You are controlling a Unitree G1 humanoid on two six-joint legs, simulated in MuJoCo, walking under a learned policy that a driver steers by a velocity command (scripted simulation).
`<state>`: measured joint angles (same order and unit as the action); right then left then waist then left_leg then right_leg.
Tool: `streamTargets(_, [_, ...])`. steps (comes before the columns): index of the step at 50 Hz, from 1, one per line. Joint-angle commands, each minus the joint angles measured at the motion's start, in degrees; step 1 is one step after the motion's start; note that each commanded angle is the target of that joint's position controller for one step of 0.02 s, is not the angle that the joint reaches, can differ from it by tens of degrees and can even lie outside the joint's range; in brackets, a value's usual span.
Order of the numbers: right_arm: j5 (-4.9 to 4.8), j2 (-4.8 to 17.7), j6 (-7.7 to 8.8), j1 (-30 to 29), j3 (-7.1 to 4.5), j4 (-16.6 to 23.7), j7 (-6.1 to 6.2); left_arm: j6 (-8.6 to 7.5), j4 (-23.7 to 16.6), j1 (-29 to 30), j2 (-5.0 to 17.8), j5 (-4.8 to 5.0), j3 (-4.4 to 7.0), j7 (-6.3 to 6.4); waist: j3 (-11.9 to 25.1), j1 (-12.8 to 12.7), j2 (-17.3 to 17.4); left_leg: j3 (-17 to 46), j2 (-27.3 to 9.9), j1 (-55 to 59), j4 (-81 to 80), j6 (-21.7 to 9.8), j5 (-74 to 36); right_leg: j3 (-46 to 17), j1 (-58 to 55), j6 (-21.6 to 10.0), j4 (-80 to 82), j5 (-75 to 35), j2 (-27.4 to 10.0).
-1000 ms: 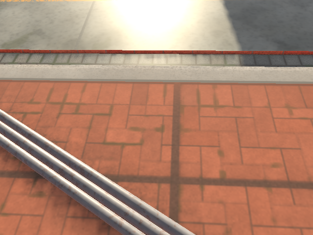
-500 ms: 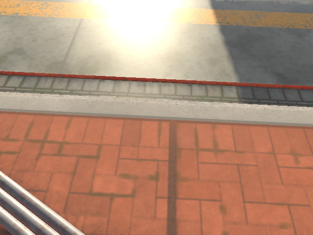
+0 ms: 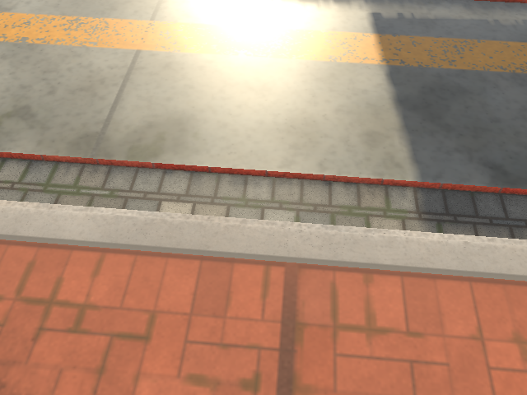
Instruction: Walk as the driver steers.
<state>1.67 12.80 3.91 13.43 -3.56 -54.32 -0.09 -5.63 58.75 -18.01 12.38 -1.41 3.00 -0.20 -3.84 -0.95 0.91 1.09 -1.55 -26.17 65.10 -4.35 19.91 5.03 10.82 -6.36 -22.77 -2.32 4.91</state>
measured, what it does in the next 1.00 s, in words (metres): walks ahead, turning right: left foot, then right foot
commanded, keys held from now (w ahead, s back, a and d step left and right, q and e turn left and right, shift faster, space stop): w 0.18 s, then w+e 0.82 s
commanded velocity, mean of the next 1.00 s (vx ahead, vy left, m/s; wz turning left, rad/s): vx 0.50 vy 0.00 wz -0.35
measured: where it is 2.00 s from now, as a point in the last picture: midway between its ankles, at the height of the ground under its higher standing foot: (368, 270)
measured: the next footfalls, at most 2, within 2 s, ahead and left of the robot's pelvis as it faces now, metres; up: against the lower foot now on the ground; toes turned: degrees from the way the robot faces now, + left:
left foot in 0.30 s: +0.29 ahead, +0.15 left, +0.00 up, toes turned +1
right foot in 0.78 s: +0.49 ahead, -0.13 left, +0.00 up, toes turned -23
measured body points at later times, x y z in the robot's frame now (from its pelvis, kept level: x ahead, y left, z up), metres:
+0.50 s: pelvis +0.24 +0.05 -0.02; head +0.25 +0.06 +0.43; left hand +0.29 +0.30 -0.17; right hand +0.28 -0.21 -0.15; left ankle +0.24 +0.14 -0.77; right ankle +0.22 -0.08 -0.69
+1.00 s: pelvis +0.46 -0.07 -0.03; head +0.48 -0.09 +0.42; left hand +0.63 +0.16 -0.15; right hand +0.46 -0.35 -0.15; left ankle +0.54 +0.09 -0.68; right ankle +0.46 -0.11 -0.77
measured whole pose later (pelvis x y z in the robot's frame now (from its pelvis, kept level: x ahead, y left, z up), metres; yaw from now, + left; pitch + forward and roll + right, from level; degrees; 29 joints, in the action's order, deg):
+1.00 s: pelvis +0.46 -0.07 -0.03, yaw -25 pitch +1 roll +0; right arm 2.5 14.0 1.9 11.1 -3.1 -45.3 -0.5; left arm -1.6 48.4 -16.2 14.2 -0.3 4.1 -0.2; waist -3.0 -0.2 1.5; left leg 0.2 -7.0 -32.4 64.2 1.8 17.9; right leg 0.5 13.7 -7.8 -23.2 10.2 7.2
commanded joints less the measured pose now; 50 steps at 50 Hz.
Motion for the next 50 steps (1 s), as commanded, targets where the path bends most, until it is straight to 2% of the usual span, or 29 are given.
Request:
streamTargets(1, [1.40,-0.1,-1.21,1.9,0.25,3.1,-0.61,-1.70,-1.1,-3.0,5.6,-0.23,0.70,-0.07,0.3,2.0,-3.2,-1.0,-2.4,-2.8,-0.5,0.8,-1.7,-17.6,2.6,-8.9,14.6,-8.5,-18.2])
streamTargets(4, [0.45,1.9,-0.93,-6.9,0.06,6.9,-1.17,-1.90,-0.3,-6.7,4.1,0.72,0.08,0.15,-2.1,0.4,-1.6,-0.8,-4.4,-9.9,-10.1,2.4,-14.0,-16.1,0.2,-7.9,17.0,-2.0,-15.5])
streamTargets(5, [0.72,2.0,-0.65,-9.4,0.21,7.9,-1.40,-1.89,0.3,-8.0,3.9,0.88,-0.06,0.37,-2.1,-0.6,-2.7,-0.7,-4.5,-9.7,-13.1,3.0,-17.1,-16.3,-1.2,-7.3,16.8,-3.2,-15.4])
streamTargets(6, [0.93,1.8,-0.46,-11.5,0.38,8.5,-1.61,-1.72,0.9,-10.9,2.4,1.15,-0.51,0.57,-1.7,-2.0,-1.7,-2.4,-3.2,-10.1,-14.7,3.1,-17.8,-14.7,-3.5,-5.8,15.8,-8.5,-13.4])
streamTargets(8, [0.82,-1.1,-0.54,-13.7,1.55,9.9,-1.97,-1.12,1.3,-13.5,3.1,1.33,-0.69,0.98,-0.6,-2.4,-2.6,-5.8,0.3,-8.7,-22.6,3.2,-17.3,-11.4,-6.5,-3.7,12.5,-15.6,-10.0])
streamTargets(9, [0.09,-2.6,-0.44,-14.7,2.32,11.2,-2.09,-0.84,0.2,-11.3,6.6,0.85,-0.06,1.10,-0.4,-1.9,-7.0,-5.8,0.7,-5.8,-28.8,3.3,-17.1,-11.3,-5.6,-4.0,11.9,-13.1,-11.6])
streamTargets(10, [-0.99,-0.9,-0.40,-13.2,2.05,12.8,-1.52,-1.01,-1.5,-7.8,11.3,0.25,1.25,1.01,1.0,-0.7,-17.0,-0.4,-3.8,5.1,-30.6,3.4,-18.9,-19.6,2.8,-3.7,11.9,-0.3,-18.5])
streamTargets(11, [-0.93,4.1,-0.85,-13.8,0.73,11.9,-0.88,-0.79,-1.1,-6.8,8.5,0.42,0.83,0.70,0.5,-0.3,-11.1,-1.5,-2.6,5.2,-29.9,3.9,-18.0,-19.8,1.3,-4.1,12.8,-3.0,-17.8])
streamTargets(13, [-0.68,5.1,-0.45,-13.3,0.19,11.5,-0.52,0.05,-0.3,-10.5,6.9,0.21,0.48,0.53,-0.6,-1.1,-5.1,-4.7,0.7,5.4,-35.1,3.5,-9.7,-18.8,-4.4,-4.4,6.4,-8.9,-16.4])
streamTargets(14, [-0.04,5.5,0.49,-7.8,-0.39,9.9,-0.27,0.09,0.4,-12.1,6.7,0.67,0.38,0.75,2.1,1.5,-1.7,-4.6,1.8,13.0,-39.9,2.4,-9.3,-17.1,-5.0,-3.4,-2.5,-14.7,-14.1])
streamTargets(15, [0.94,7.4,1.62,0.7,-1.14,7.6,0.37,-0.13,-0.1,-11.9,7.1,0.99,0.56,0.85,8.0,4.8,-0.1,-0.2,-2.3,24.6,-40.6,0.7,-9.7,-14.8,-1.1,-2.0,-13.3,-11.3,-10.8])
streamTargets(16, [2.18,12.4,2.23,10.1,-2.15,7.3,1.08,-0.41,-3.1,-11.4,3.2,2.70,-0.31,0.99,17.1,7.9,6.1,16.5,-17.7,40.9,-41.5,-3.4,-6.2,-10.2,12.4,0.3,-29.8,5.8,-6.0])
streamTargets(17, [1.25,14.9,1.07,12.7,-3.18,5.8,0.64,-0.02,-3.7,-14.0,2.4,3.12,-0.09,1.33,20.1,7.1,14.3,32.9,-27.0,44.2,-48.0,-9.3,-4.6,-5.2,25.0,1.4,-41.6,34.0,-1.0])
streamTargets(18, [0.46,9.5,0.53,9.2,-1.98,6.2,0.40,0.95,-3.5,-9.2,6.6,1.14,1.20,1.45,11.6,5.9,4.2,29.1,-23.3,36.5,-49.2,-8.3,0.9,-7.9,28.4,0.9,-46.3,30.7,-5.2])
streamTargets(19, [0.05,6.3,0.75,4.5,-1.11,6.8,0.18,1.03,-4.4,-5.8,4.4,0.69,1.09,0.72,5.3,4.3,2.5,21.2,-20.5,28.5,-51.5,-7.0,-1.1,-8.5,28.0,0.9,-45.4,25.5,-7.0])
streamTargets(20, [0.13,4.2,0.94,1.3,-0.61,7.1,0.10,1.44,-4.6,-4.6,2.6,0.65,0.99,0.24,2.9,2.9,2.8,15.0,-18.0,23.5,-53.6,-5.4,-3.6,-8.1,26.2,1.2,-43.3,22.7,-8.5])
streamTargets(22, [-0.27,2.9,1.48,1.3,-0.28,5.9,0.68,2.85,-5.3,-4.0,1.7,-0.24,1.33,-0.66,0.7,0.8,5.2,7.3,-15.0,18.1,-55.9,-3.9,-8.1,-7.2,24.1,2.1,-41.7,20.5,-9.7])
streamTargets(25, [-0.78,3.2,2.66,4.1,-0.54,4.2,1.08,4.00,-7.7,-0.3,0.9,-0.53,1.38,-1.63,0.9,-0.1,3.9,1.8,-15.3,18.4,-57.4,-5.1,-15.4,-6.7,27.2,2.9,-40.6,15.1,-10.6])
streamTargets(29, [-0.28,3.2,2.65,5.9,-0.47,3.0,1.01,4.35,-11.4,7.4,0.3,-0.46,0.75,-2.83,-0.6,0.2,3.8,-6.6,-13.3,17.9,-56.9,-4.5,-20.3,-4.9,27.6,3.5,-28.9,6.2,-11.1])
streamTargets(35, [-0.31,8.0,1.89,10.0,-1.66,1.9,1.35,4.76,-16.5,16.7,2.7,-0.87,0.62,-3.78,-1.6,2.3,3.7,-12.0,-15.4,23.5,-53.3,-2.6,-25.8,0.9,21.1,0.5,-15.5,8.8,-8.5])
streamTargets(37, [-0.08,9.7,1.04,10.5,-2.07,1.8,1.41,4.74,-16.8,15.1,3.7,-1.24,1.14,-3.47,0.2,1.6,4.5,-14.2,-15.5,27.1,-45.4,-1.8,-41.1,3.0,17.3,-1.4,-13.9,15.5,-5.3])
streamTargets(39, [-0.03,10.4,-0.29,10.8,-2.07,1.8,1.30,3.98,-13.2,2.3,5.6,-1.41,2.51,-2.49,7.9,-4.1,1.6,-17.3,-13.8,24.6,-24.2,0.0,-48.3,4.2,1.1,-4.2,-8.8,15.7,-0.1])
streamTargets(40, [0.05,8.7,-0.54,11.5,-1.45,3.6,1.11,3.48,-11.5,-6.4,10.9,-2.00,4.21,-1.52,14.6,-7.2,-4.9,-17.6,-12.1,12.9,-6.7,2.3,-32.1,-9.3,-13.2,-7.3,-5.6,21.5,-8.7])
streamTargets(41, [-0.36,2.5,-0.20,12.4,-0.11,8.4,-0.11,3.71,-12.9,-5.1,18.1,-0.73,5.50,-0.77,18.9,-3.5,-18.4,-13.2,-0.5,-10.8,12.3,6.0,13.4,-41.0,-27.3,-15.8,2.4,21.0,-24.8])
streamTargets(42, [-0.01,8.2,0.12,4.4,-1.29,9.7,-0.17,4.66,-13.3,-7.2,16.8,0.41,5.24,-0.24,18.4,-6.8,-6.7,-1.7,-0.6,-17.1,15.3,5.8,10.5,-45.6,-27.0,-15.2,6.8,17.7,-24.7])
streamTargets(43, [-0.86,7.2,0.64,1.5,-0.99,10.9,-0.34,4.87,-12.4,-4.5,15.2,0.40,4.73,0.31,11.2,-4.9,-5.4,-1.2,-3.1,-20.1,14.5,5.1,4.8,-36.2,-22.2,-14.0,5.8,11.7,-23.5])
streamTargets(44, [-0.74,6.6,1.13,2.4,-0.66,10.1,-0.09,4.62,-12.6,-1.7,12.1,0.74,3.88,0.47,7.1,-2.5,-2.2,-0.8,-5.1,-16.9,9.0,4.6,0.6,-30.2,-14.3,-11.9,6.0,4.2,-20.7])
streamTargets(46, [0.97,6.4,-0.34,4.9,-0.74,9.4,0.02,3.95,-13.8,3.2,8.9,1.34,2.84,0.61,5.7,1.9,-2.3,0.1,-6.6,-9.1,3.3,5.3,-1.0,-22.9,-4.9,-9.5,7.6,-2.3,-15.6])
streamTargets(50, [1.04,5.5,-3.07,2.2,-0.57,11.0,-0.54,2.55,-13.9,0.5,10.1,1.32,2.96,0.11,4.8,2.3,-1.7,-0.9,-5.6,-9.1,-2.9,7.0,-5.2,-20.5,-1.0,-10.0,10.4,-2.9,-12.5])
Over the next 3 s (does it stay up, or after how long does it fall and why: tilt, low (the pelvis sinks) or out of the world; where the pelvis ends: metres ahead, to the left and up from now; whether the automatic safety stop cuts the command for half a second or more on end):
stays up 1.26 -0.54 -0.18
